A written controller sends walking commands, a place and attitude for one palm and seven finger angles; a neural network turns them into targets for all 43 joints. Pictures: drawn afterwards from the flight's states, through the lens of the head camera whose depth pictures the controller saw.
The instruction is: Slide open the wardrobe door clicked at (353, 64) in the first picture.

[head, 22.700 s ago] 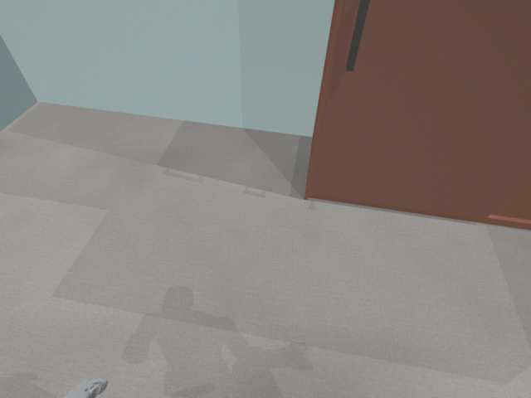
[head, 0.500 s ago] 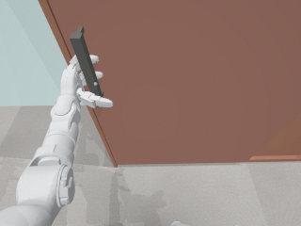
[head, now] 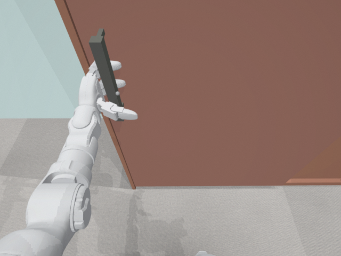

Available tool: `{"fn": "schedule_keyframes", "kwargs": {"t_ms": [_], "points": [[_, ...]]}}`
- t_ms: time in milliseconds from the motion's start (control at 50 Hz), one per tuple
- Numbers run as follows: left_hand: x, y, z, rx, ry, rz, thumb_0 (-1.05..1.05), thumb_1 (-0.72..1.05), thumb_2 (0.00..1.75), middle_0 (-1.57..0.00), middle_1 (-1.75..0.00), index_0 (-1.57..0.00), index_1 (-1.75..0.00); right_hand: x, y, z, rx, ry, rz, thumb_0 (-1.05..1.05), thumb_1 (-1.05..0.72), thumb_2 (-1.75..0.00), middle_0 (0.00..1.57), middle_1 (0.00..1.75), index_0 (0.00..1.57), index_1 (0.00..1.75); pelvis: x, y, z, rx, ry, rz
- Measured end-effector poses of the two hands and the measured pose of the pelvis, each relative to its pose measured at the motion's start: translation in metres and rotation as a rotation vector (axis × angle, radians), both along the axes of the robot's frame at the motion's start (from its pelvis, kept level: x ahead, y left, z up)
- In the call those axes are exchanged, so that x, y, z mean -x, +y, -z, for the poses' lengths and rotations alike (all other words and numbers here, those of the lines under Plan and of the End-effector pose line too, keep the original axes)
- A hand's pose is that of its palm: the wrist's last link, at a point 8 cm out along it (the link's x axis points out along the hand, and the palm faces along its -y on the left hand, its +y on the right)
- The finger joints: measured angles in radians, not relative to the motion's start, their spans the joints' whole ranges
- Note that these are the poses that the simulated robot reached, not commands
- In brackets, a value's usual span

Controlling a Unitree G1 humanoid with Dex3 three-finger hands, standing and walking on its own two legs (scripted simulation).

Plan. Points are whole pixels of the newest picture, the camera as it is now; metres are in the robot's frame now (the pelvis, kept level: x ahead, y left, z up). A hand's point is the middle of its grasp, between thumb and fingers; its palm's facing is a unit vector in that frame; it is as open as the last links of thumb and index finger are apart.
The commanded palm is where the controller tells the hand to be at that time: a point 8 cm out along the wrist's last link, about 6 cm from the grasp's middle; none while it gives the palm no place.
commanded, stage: grip the handle and tug to test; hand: left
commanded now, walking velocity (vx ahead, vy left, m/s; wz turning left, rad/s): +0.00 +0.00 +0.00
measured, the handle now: (111, 80) +0.52 +0.15 +0.12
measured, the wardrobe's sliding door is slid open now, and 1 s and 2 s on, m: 0.00 0.00 0.01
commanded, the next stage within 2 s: tug the door sideways, standing still in 1.38 s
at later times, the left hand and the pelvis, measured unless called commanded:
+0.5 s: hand (116, 93) +0.46 +0.13 +0.12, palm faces +0.01 -1.00 -0.02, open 8.1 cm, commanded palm +0.43 +0.17 +0.12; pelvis +0.01 +0.00 +0.00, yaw +0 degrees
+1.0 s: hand (116, 93) +0.46 +0.13 +0.12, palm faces +0.01 -1.00 -0.02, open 6.0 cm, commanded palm +0.43 +0.18 +0.12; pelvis +0.01 -0.01 +0.00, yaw +0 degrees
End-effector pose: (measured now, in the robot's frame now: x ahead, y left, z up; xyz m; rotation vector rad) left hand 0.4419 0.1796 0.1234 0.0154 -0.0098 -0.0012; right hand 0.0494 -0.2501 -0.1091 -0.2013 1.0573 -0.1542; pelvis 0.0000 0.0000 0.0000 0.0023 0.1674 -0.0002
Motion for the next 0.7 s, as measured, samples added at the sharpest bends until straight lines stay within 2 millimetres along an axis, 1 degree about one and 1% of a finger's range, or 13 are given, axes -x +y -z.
{"fn": "schedule_keyframes", "kwargs": {"t_ms": [80,180,320,540,620,640,700], "points": [[-0.001,0.0,0.0,-0.005,-0.003,0.002,-0.01,-0.46,0.32,-0.3,-1.21,-0.28,-1.21,0.0,0.0,-0.001,0.002,-0.001,0.008,0.01,-0.91,-0.9,0.2,0.3,0.2,0.3,-0.001,0.001,0.0,0.001,0.0,0.003],[-0.001,0.0,0.0,-0.002,-0.002,0.002,-0.01,-0.32,0.38,-0.31,-1.23,-0.28,-1.23,-0.002,0.0,-0.002,0.003,-0.003,0.011,0.01,-0.91,-0.9,0.2,0.3,0.2,0.3,-0.004,0.001,-0.001,0.002,-0.002,0.005],[0.0,0.001,-0.001,-0.005,-0.001,-0.006,-0.01,-0.04,0.5,-0.33,-1.27,-0.29,-1.27,-0.008,-0.001,-0.003,-0.003,-0.014,0.016,0.01,-0.91,-0.9,0.2,0.3,0.2,0.3,-0.007,0.001,-0.002,0.002,-0.004,0.011],[0.002,0.003,-0.002,-0.009,0.001,-0.007,0.0,0.46,0.71,-0.38,-1.34,-0.34,-1.34,-0.021,-0.004,-0.005,-0.001,-0.029,0.003,0.01,-0.91,-0.9,0.2,0.3,0.2,0.3,-0.009,-0.003,-0.003,0.003,-0.01,0.004],[0.002,0.003,-0.002,-0.004,0.005,-0.012,0.0,0.64,0.79,-0.38,-1.34,-0.36,-1.36,-0.024,-0.004,-0.004,-0.002,-0.033,-0.001,0.01,-0.91,-0.9,0.2,0.3,0.2,0.3,-0.009,-0.003,-0.004,0.001,-0.008,0.003],[0.002,0.003,-0.002,-0.002,0.005,-0.013,0.01,0.67,0.8,-0.38,-1.34,-0.36,-1.37,-0.025,-0.004,-0.004,-0.002,-0.033,-0.002,0.01,-0.91,-0.9,0.2,0.3,0.2,0.3,-0.009,-0.004,-0.004,0.001,-0.008,0.002],[0.002,0.002,-0.002,0.001,0.005,-0.019,0.01,0.68,0.8,-0.37,-1.35,-0.35,-1.37,-0.025,-0.005,-0.004,-0.003,-0.034,-0.004,0.01,-0.91,-0.9,0.2,0.3,0.2,0.3,-0.009,-0.005,-0.004,0.001,-0.007,0.001]]}}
